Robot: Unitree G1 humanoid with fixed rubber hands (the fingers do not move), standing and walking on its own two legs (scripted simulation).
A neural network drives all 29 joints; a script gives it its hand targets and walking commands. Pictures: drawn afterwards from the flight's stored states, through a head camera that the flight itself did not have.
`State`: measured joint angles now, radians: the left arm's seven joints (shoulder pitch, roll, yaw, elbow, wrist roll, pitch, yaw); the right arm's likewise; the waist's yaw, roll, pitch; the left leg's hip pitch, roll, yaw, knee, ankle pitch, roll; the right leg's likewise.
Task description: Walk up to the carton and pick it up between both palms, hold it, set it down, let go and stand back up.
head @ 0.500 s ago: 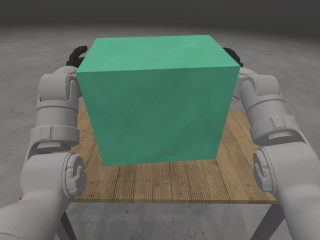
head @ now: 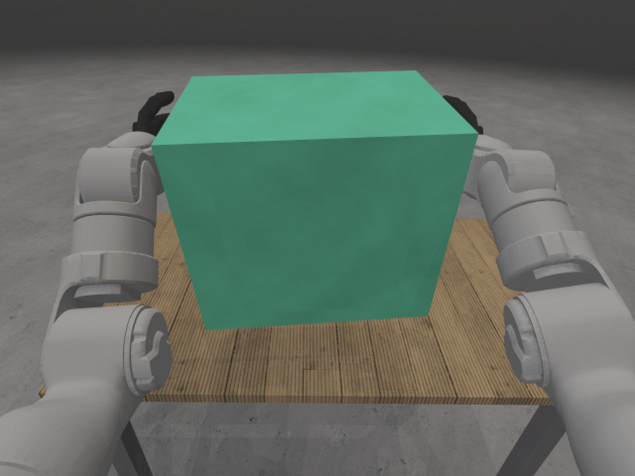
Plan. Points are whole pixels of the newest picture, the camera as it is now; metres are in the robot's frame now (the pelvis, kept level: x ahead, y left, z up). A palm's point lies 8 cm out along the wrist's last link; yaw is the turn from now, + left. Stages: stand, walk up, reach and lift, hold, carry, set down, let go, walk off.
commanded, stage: hold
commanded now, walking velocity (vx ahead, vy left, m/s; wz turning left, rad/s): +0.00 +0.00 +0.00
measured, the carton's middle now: (312, 198) +0.36 +0.00 +0.26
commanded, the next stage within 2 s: none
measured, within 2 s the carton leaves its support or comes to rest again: neither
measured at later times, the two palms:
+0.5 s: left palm (149, 150) +0.37 +0.18 +0.31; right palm (462, 154) +0.37 -0.18 +0.31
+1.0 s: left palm (148, 152) +0.37 +0.19 +0.31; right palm (460, 155) +0.37 -0.18 +0.31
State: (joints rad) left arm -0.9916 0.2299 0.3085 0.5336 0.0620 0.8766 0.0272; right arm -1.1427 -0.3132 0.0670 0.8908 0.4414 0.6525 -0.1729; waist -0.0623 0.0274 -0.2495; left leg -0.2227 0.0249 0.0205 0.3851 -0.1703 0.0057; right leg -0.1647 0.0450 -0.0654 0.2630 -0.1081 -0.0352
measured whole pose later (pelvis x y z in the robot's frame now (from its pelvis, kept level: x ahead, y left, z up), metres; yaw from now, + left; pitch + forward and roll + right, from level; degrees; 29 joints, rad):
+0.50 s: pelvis +0.00 +0.00 +0.00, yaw +0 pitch +0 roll -1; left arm -1.01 0.23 0.31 0.56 0.06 0.87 0.03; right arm -1.16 -0.31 0.06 0.92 0.44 0.65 -0.17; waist -0.06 0.03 -0.25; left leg -0.23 0.02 0.02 0.38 -0.17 0.01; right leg -0.17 0.05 -0.06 0.26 -0.10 -0.04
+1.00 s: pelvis +0.00 +0.00 +0.00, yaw +0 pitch +0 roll -2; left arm -1.00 0.23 0.31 0.56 0.06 0.86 0.03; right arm -1.16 -0.31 0.07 0.92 0.44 0.65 -0.17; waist -0.06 0.03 -0.25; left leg -0.22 0.02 0.02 0.39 -0.17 0.01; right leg -0.16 0.05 -0.06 0.26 -0.11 -0.03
